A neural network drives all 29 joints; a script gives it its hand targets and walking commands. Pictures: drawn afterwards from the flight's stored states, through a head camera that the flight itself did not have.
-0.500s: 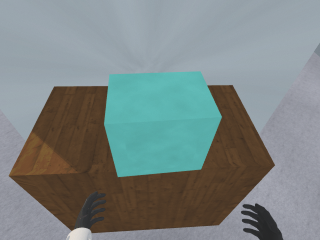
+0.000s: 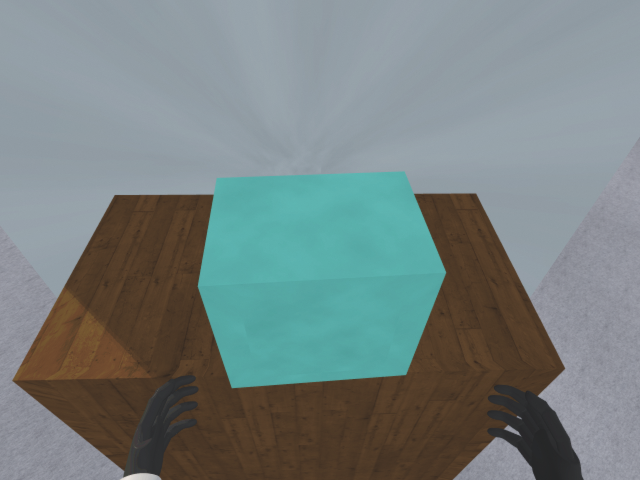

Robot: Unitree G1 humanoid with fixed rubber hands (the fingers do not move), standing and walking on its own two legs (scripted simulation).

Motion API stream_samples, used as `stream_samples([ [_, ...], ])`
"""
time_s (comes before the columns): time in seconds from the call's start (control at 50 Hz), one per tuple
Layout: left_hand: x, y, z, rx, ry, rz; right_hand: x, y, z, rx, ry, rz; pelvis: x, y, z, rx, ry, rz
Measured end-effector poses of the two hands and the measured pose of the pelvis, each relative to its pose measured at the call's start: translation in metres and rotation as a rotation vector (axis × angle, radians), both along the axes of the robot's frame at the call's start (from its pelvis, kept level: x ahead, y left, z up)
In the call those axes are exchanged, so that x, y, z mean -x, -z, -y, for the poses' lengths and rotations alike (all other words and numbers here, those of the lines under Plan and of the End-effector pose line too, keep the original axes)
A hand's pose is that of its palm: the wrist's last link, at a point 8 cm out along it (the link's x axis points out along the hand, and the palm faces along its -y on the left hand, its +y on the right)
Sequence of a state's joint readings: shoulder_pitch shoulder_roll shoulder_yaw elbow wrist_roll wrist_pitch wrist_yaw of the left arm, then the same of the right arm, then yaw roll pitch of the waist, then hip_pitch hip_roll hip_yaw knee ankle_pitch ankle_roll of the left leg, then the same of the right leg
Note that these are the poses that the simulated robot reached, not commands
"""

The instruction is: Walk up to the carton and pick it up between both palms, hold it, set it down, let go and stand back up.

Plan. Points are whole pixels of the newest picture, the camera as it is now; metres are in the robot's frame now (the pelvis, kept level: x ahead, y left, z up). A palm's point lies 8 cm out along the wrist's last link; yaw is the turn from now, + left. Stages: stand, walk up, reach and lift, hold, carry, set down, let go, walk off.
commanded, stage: reach and lift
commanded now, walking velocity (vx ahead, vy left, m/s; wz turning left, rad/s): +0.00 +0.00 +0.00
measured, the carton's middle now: (316, 281) +0.38 +0.05 +0.04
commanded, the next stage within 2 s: none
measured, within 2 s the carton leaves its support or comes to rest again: neither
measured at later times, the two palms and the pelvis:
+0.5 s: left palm (149, 396) +0.21 +0.23 +0.03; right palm (553, 397) +0.23 -0.23 +0.05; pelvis -0.03 -0.02 +0.00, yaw +0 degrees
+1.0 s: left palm (143, 319) +0.28 +0.24 +0.09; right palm (539, 313) +0.31 -0.22 +0.09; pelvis -0.03 -0.01 +0.00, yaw +0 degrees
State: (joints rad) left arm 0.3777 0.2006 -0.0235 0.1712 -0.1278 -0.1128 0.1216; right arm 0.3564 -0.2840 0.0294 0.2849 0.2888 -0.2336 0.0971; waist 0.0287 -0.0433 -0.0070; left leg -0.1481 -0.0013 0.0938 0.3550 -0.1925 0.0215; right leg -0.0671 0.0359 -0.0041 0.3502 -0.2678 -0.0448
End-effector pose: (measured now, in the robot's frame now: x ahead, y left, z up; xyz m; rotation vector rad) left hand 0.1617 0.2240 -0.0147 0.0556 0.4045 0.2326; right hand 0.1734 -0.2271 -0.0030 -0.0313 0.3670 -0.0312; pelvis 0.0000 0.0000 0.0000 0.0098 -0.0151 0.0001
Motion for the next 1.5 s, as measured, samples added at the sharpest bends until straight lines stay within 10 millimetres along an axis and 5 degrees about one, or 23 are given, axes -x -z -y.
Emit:
stream_samples([
  [0.3,-0.017,-0.019,0.006,0.037,-0.02,0.08,-0.028,-0.028,0.0,-0.04,-0.031,0.092,0.012,0.0,0.017,-0.015,-0.004,0.013],
  [0.48,-0.044,-0.042,-0.004,0.06,-0.031,0.077,-0.056,-0.045,-0.001,-0.04,-0.024,0.081,0.024,0.0,0.022,-0.016,-0.005,-0.013],
  [0.72,-0.086,-0.086,-0.012,0.064,0.01,0.103,-0.102,-0.078,-0.005,-0.041,-0.034,0.115,0.029,-0.001,0.017,-0.008,-0.009,-0.053],
  [1.5,-0.172,-0.154,-0.028,0.055,0.004,0.089,-0.207,-0.148,-0.018,-0.047,-0.072,0.127,0.033,0.001,0.004,0.016,-0.008,-0.179],
])
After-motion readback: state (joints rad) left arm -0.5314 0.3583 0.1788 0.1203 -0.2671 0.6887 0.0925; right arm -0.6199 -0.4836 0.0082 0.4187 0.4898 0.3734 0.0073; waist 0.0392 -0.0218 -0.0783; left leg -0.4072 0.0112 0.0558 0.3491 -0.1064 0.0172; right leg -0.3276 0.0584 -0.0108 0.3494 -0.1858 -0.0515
